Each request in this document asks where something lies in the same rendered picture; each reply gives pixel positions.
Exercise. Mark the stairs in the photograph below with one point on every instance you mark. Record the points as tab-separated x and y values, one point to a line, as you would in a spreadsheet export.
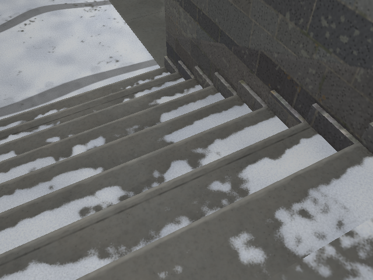
91	178

